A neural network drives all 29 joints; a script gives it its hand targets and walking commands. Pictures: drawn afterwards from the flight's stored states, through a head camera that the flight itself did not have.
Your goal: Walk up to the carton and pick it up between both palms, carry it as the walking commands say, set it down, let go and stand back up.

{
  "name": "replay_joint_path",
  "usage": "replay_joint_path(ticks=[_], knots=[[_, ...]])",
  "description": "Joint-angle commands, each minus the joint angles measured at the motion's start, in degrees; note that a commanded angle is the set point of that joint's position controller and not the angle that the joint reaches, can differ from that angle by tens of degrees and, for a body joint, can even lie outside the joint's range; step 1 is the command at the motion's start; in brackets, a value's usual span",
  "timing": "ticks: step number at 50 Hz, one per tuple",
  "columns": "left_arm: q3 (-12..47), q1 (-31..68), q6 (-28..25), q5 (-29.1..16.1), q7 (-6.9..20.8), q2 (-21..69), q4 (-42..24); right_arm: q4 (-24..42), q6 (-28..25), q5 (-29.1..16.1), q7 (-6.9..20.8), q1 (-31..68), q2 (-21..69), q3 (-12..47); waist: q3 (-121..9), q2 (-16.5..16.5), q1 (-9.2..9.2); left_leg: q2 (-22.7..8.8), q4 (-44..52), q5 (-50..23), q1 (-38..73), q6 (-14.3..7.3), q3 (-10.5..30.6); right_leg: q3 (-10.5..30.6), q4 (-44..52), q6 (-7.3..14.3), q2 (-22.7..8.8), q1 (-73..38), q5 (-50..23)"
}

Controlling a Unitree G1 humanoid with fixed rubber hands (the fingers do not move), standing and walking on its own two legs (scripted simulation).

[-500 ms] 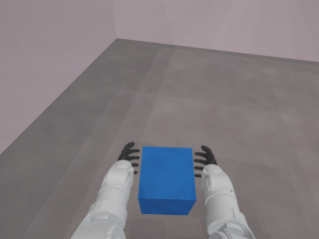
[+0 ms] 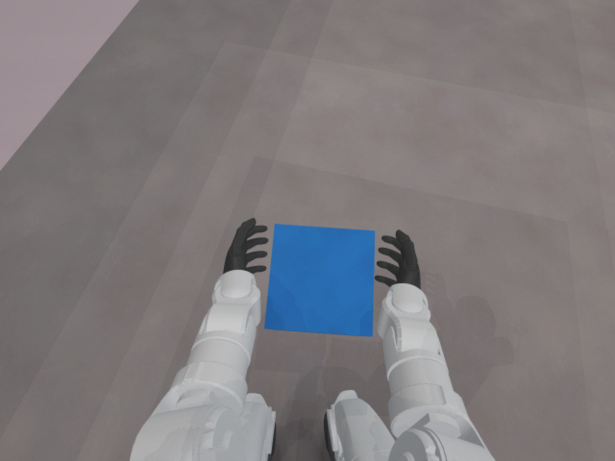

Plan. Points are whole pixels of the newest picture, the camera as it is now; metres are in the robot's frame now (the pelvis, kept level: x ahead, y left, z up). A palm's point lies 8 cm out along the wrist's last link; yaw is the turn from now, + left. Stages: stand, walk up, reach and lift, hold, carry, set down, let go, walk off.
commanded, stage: set down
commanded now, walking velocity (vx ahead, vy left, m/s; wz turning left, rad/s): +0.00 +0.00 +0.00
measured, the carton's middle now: (319, 285) +0.38 -0.03 -0.14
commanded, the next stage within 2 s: none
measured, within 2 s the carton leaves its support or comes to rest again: neither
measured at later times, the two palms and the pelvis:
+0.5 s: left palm (252, 274) +0.40 +0.08 -0.14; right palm (389, 292) +0.36 -0.15 -0.14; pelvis +0.00 +0.01 -0.07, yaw +0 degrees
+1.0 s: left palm (260, 278) +0.42 +0.07 -0.22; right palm (381, 296) +0.38 -0.15 -0.22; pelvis -0.01 +0.01 -0.14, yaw +0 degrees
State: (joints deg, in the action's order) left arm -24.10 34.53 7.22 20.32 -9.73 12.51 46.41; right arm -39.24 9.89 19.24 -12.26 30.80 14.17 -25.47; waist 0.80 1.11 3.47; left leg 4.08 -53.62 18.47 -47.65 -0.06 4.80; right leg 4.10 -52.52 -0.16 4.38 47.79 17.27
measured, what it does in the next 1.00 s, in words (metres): lowers itself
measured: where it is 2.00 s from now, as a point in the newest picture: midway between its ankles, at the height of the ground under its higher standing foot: outside the picture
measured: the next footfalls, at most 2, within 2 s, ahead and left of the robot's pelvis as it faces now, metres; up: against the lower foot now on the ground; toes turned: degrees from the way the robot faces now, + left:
none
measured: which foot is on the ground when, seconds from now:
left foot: down 0.00-1.00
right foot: down 0.00-1.00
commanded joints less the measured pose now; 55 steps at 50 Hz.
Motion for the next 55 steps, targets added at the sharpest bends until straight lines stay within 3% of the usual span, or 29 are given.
replay_joint_path(ticks=[1,30,55], knots=[[24.4,28.7,-2.6,-3.6,13.4,49.6,6.3,-4.1,-3.0,-4.4,13.1,30.5,49.1,27.1,-33.6,-0.5,0.92,3.8,4.1,1.5,5.8,-1.7,1.6,2.6,4.1,0.3,3.0,-15.5,-2.2],[30.5,31.8,-4.2,-9.4,9.1,48.4,3.6,-0.4,-5.0,-8.7,13.9,33.5,44.4,31.1,-48.9,2.2,3.17,6.5,-15.3,-4.7,-8.9,0.9,1.4,-1.1,-16.8,-0.8,4.8,7.6,-7.5],[27.5,44.8,-2.0,-10.4,8.5,47.2,6.6,-2.4,-2.7,-10.1,14.5,47.8,42.8,28.3,-54.2,2.7,3.93,7.9,-29.0,2.0,-24.5,1.2,-1.7,-3.3,-29.4,-1.6,5.5,22.0,-1.7]])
